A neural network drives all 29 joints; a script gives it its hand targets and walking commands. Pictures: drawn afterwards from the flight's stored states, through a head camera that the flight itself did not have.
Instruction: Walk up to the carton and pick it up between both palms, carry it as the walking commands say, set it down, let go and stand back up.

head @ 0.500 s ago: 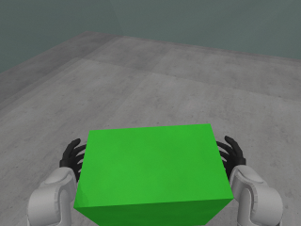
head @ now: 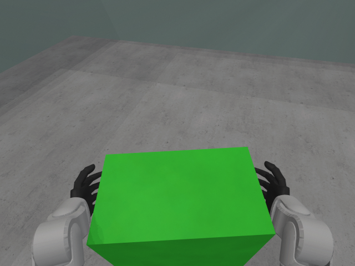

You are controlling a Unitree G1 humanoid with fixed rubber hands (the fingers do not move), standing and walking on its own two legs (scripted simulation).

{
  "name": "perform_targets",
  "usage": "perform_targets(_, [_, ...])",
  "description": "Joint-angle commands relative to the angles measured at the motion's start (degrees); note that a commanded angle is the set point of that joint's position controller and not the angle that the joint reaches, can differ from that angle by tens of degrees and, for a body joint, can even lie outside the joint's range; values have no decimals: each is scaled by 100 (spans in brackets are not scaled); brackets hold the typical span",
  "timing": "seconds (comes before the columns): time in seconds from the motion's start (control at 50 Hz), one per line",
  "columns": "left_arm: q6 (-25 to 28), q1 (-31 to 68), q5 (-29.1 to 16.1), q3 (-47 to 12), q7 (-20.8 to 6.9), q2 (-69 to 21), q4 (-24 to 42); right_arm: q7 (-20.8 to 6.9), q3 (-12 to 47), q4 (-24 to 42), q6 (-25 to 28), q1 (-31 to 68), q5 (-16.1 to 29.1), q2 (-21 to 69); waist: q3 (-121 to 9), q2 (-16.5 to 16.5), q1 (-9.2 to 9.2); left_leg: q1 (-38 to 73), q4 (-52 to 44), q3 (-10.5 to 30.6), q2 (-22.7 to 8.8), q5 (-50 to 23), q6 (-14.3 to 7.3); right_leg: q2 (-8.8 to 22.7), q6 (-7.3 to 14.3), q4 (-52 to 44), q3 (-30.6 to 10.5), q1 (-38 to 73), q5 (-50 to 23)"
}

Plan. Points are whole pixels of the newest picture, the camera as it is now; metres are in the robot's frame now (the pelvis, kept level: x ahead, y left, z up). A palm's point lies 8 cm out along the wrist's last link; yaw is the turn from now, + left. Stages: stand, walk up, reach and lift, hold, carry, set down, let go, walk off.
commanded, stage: carry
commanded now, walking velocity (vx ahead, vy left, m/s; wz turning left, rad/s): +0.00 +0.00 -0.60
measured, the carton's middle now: (180, 216) +0.24 +0.00 +0.01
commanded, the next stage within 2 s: none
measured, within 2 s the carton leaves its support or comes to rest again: neither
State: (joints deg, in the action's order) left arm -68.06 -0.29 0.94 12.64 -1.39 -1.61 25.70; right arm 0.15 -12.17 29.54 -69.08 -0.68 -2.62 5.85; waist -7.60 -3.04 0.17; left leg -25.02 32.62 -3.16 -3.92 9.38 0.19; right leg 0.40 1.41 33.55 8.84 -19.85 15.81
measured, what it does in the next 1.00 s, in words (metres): walks backwards, turning right: left foot, then right foot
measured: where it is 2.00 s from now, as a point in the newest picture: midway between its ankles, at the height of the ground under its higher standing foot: outside the picture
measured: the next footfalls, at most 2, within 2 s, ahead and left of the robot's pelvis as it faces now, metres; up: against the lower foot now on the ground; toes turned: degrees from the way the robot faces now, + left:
left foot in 0.24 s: +0.05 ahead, +0.12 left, +0.00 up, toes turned +2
right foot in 0.60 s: +0.01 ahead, -0.17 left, +0.00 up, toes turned -25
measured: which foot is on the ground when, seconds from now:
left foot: down 0.00-0.06, up 0.08-0.22, down 0.24-0.58, up 0.60-0.96, down 0.98-1.00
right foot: down 0.00-0.26, up 0.28-0.58, down 0.60-1.00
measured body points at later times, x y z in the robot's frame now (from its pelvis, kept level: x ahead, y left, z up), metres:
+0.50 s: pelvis -0.01 -0.02 +0.01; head -0.01 -0.01 +0.46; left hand +0.29 +0.12 +0.09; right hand +0.19 -0.26 +0.09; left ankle +0.01 +0.12 -0.73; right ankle -0.04 -0.14 -0.69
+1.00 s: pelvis -0.09 -0.06 +0.00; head -0.09 -0.05 +0.45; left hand +0.21 +0.03 +0.07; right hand +0.06 -0.33 +0.09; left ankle -0.06 +0.01 -0.73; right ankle -0.03 -0.15 -0.73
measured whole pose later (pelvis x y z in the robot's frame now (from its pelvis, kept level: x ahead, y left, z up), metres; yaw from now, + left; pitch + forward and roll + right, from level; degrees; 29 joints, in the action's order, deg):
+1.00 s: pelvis -0.09 -0.06 +0.00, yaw -22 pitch +2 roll +2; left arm -66.1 -1.4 1.3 13.7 -1.3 -4.3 28.9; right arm -1.8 -12.7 31.1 -66.1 -1.2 -2.6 6.0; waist -4.3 3.0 0.1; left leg -18.4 33.0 -8.9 1.5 21.8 2.9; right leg -1.7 3.9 31.4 4.2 -26.1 8.6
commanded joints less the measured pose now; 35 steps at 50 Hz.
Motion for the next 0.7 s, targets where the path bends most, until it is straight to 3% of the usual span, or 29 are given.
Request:
perform_targets(0.0, [25, 2501, -1693, -4363, -358, -4363, 1212, -381, 4646, 902, 104, 2586, 1629, 4094, -440, 941, 6, 415, 491, -218, -294, 1012, 285, 1133, 80, -1326, -1888, -766, 16])
perform_targets(0.04, [11, 2428, -1637, -4341, -368, -4427, 1159, -391, 4695, 945, 90, 2752, 1695, 4171, -367, 1171, 54, 398, 1027, -268, -31, 1364, 291, 1397, 293, -1581, -2318, -871, -87])
perform_targets(0.08, [7, 2478, -1669, -4365, -400, -4466, 1228, -400, 4679, 864, 88, 2699, 1687, 4245, -284, 907, 54, 307, 1176, -135, 30, 1423, 260, 1353, 378, -1594, -2415, -826, -405])
perform_targets(0.1, [19, 2575, -1662, -4435, -396, -4516, 1328, -412, 4661, 846, 98, 2659, 1689, 4324, -337, 732, 58, 358, 1093, -113, 98, 1427, 230, 1324, 372, -1520, -2404, -699, -923])
perform_targets(0.12, [26, 2507, -1613, -4443, -377, -4426, 1307, -421, 4618, 757, 107, 2571, 1675, 4272, -422, 773, 58, 428, 963, -23, 55, 1375, 226, 1314, 402, -1354, -2475, -593, -1471])
perform_targets(0.14, [32, 2422, -1618, -4431, -370, -4440, 1253, -425, 4607, 750, 119, 2492, 1676, 4253, -563, 879, 39, 589, 741, -26, 28, 1283, 220, 1236, 351, -1092, -2305, -456, -2253])
perform_targets(0.18, [88, 2505, -1733, -4604, -354, -4624, 1401, -449, 4614, 917, 190, 2463, 1727, 4338, -1011, 691, 8, 1277, -222, -154, -126, 541, 248, 1033, 220, -530, -1928, -258, -3141])
perform_targets(0.2, [96, 2504, -1755, -4675, -337, -4695, 1387, -473, 4581, 941, 208, 2430, 1735, 4306, -1194, 492, -6, 1748, -436, -29, -372, 95, 221, 885, 127, -223, -1749, -491, -3031])
perform_targets(0.22, [145, 2572, -1799, -4787, -323, -4810, 1564, -494, 4629, 1010, 258, 2409, 1794, 4393, -1427, 76, -18, 2437, -568, 206, -857, -1141, 117, 656, 2, 368, -1343, -865, -2389])
perform_targets(0.24, [169, 2614, -1845, -4836, -339, -4899, 1654, -531, 4631, 1022, 285, 2355, 1825, 4404, -1478, -681, -23, 3169, -594, 780, -1667, -2507, -102, 362, -188, 985, -862, -1837, -666])
perform_targets(0.26, [186, 2715, -1886, -4942, -321, -5002, 1826, -539, 4588, 1000, 318, 2295, 1834, 4438, -1505, -1443, -29, 3539, -469, 1088, -2436, -3566, -578, 129, -278, 1839, -452, -2484, 1159])
perform_targets(0.28, [205, 3000, -1988, -5106, -309, -5032, 2070, -570, 4488, 1057, 368, 2174, 1823, 4437, -1446, -1335, -79, 3165, -417, 825, -2516, -3616, -856, 343, -336, 2604, -437, -2462, 1403])
perform_targets(0.3, [185, 3186, -1989, -5121, -312, -5027, 2042, -568, 4500, 964, 365, 2225, 1827, 4538, -1111, -973, -88, 2649, -521, 526, -2347, -3199, -837, 454, -352, 2730, -419, -2340, 1175])
perform_targets(0.34, [148, 3054, -1935, -4985, -327, -4969, 1813, -521, 4492, 969, 348, 2290, 1778, 4451, -790, -571, -73, 2362, -537, 121, -2110, -2768, -679, 485, -337, 2292, -222, -2250, 992])
perform_targets(0.38, [64, 2547, -1782, -4718, -298, -4773, 1436, -479, 4462, 922, 304, 2287, 1739, 4194, -737, -758, -65, 2062, -406, -285, -1919, -3034, -465, 357, -337, 1884, 20, -1804, 883])
perform_targets(0.44, [4, 2370, -1696, -4705, -248, -4659, 1272, -420, 4389, 1008, 269, 2261, 1641, 3931, -778, -1219, -73, 1810, -338, -561, -1938, -2409, -294, 124, -373, 1278, 362, -1285, 659])
perform_targets(0.5, [-20, 2329, -1662, -4713, -224, -4640, 1246, -401, 4512, 1035, 232, 2354, 1680, 3995, -1089, -1054, 28, 1908, 301, -883, -1749, -2300, 5, -2, -220, -87, 369, -505, -125])
perform_targets(0.52, [-3, 2265, -1687, -4725, -240, -4646, 1315, -397, 4542, 1019, 237, 2216, 1677, 4025, -1210, -850, 47, 1581, 833, -1011, -1538, -2078, 241, 124, -99, -762, 31, 135, -548])
perform_targets(0.54, [50, 2210, -1682, -4627, -272, -4522, 1309, -380, 4602, 1021, 241, 2218, 1660, 3988, -1196, 315, 115, 195, 1724, -943, -1138, 155, 602, 978, 227, -1102, -1364, 1204, -2601])
perform_targets(0.56, [86, 2213, -1695, -4560, -284, -4512, 1335, -386, 4841, 1231, 262, 2352, 1744, 4168, -1239, 1761, 0, -1097, 2607, -778, -452, 2949, 787, 2085, 733, -891, -2941, 1818, -5117])
perform_targets(0.58, [137, 2200, -1726, -4577, -312, -4585, 1437, -432, 5016, 1293, 288, 2494, 1849, 4336, -1303, 1675, -22, -1325, 3185, -310, -451, 3418, 730, 2188, 1011, -624, -3029, 1752, -5934])
perform_targets(0.6, [116, 1923, -1628, -4432, -353, -4560, 1286, -430, 5077, 1227, 274, 2558, 1869, 4364, -1177, 1290, -16, -1302, 3392, -133, -373, 3192, 674, 1864, 811, -727, -2608, 1510, -5278])
perform_targets(0.62, [134, 2038, -1657, -4491, -359, -4675, 1370, -451, 5089, 1152, 284, 2530, 1896, 4506, -1102, 906, -8, -1129, 3443, -41, -359, 2677, 614, 1699, 781, -896, -2370, 1151, -4205])
perform_targets(0.64, [197, 2192, -1728, -4612, -389, -4801, 1567, -503, 5107, 1361, 358, 2627, 1960, 4582, -1036, 1028, -7, -1075, 3391, -114, -269, 2405, 589, 1469, 837, -978, -2201, 1035, -3813])
perform_targets(0.68, [282, 2342, -1741, -4640, -404, -4854, 1774, -487, 5138, 1282, 381, 2670, 1991, 4748, -1036, 1162, -17, -946, 3188, -34, -128, 1977, 494, 1126, 683, -1020, -2023, 969, -3250])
